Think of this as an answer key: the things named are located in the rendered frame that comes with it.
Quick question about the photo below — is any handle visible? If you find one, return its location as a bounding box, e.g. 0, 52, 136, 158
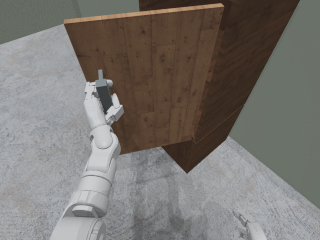
95, 69, 114, 115

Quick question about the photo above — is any left robot forearm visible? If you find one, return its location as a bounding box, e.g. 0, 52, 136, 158
49, 125, 121, 240

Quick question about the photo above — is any robot left upper arm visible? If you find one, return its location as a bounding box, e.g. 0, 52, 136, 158
51, 216, 107, 240

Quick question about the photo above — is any left robot hand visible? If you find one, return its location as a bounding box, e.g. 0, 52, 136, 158
82, 79, 124, 131

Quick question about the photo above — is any cupboard door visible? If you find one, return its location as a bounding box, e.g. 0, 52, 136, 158
63, 3, 225, 155

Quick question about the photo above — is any right robot hand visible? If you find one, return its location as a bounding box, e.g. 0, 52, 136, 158
231, 208, 268, 240

